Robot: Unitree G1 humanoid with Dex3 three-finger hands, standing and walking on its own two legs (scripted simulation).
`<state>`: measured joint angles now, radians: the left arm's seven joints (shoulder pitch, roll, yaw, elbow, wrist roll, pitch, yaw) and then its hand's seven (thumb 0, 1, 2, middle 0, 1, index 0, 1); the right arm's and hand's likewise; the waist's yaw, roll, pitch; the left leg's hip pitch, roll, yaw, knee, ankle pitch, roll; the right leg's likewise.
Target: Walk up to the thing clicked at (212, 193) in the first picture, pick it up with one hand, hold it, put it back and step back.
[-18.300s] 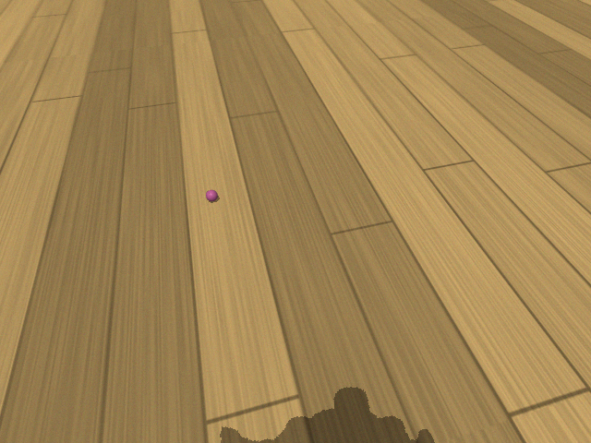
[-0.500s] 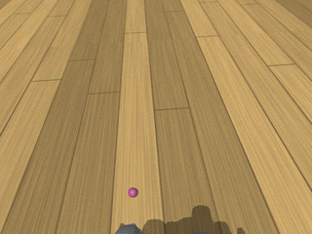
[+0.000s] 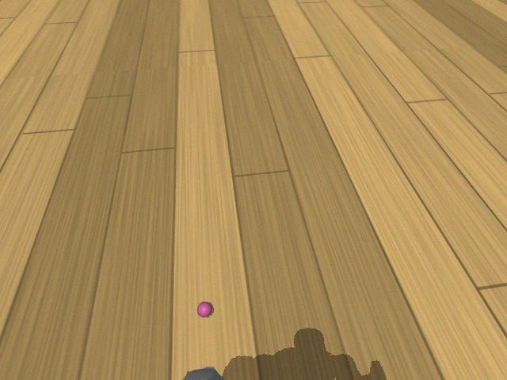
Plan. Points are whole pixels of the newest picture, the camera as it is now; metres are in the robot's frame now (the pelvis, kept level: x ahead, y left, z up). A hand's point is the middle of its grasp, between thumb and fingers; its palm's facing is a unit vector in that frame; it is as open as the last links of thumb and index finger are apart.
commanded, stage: walk up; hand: left
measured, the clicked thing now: (204, 309) +0.46 +0.20 -0.73
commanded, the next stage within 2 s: none
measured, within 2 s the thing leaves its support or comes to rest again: neither
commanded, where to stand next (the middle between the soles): +0.09 -0.05 m, yaw +2 degrees
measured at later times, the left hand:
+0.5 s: hand out of the picture +0.11 +0.25 -0.13, palm faces +0.03 -0.95 -0.32, open 7.4 cm
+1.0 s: hand out of the picture +0.04 +0.25 -0.15, palm faces +0.04 -0.91 -0.41, open 7.4 cm
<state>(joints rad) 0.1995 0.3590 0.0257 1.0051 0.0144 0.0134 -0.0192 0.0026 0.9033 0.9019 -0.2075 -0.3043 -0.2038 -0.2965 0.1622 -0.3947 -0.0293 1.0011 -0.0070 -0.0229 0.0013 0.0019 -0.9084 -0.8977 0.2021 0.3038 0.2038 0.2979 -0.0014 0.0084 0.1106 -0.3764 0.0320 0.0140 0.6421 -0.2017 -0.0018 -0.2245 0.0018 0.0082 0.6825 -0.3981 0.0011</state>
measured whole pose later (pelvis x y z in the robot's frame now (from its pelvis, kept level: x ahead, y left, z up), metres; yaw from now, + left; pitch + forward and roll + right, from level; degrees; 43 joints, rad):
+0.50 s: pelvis +0.02 +0.00 +0.02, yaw +2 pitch -2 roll -1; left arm 0.08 0.36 0.02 1.10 0.00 0.01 -0.02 0.00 0.91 0.90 -0.21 -0.30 -0.20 -0.30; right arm 0.08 -0.36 0.00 1.12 -0.01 -0.04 0.00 0.00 -0.91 -0.90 0.20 0.30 0.20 0.30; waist -0.01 0.00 0.06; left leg -0.26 0.03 -0.02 0.41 -0.11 -0.01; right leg -0.07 0.00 -0.02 0.39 -0.28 0.00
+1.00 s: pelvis -0.04 -0.04 -0.01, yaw +2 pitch -2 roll -1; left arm 0.11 0.39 0.08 0.96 0.01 0.05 -0.01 0.00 0.91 0.90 -0.20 -0.30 -0.20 -0.30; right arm 0.00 -0.41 -0.05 0.96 -0.02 0.05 -0.02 0.00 -0.91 -0.90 0.20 0.30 0.21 0.30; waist 0.01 0.04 0.17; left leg -0.50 0.04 -0.08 0.67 -0.21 -0.02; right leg -0.28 0.02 0.00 0.70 -0.40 -0.02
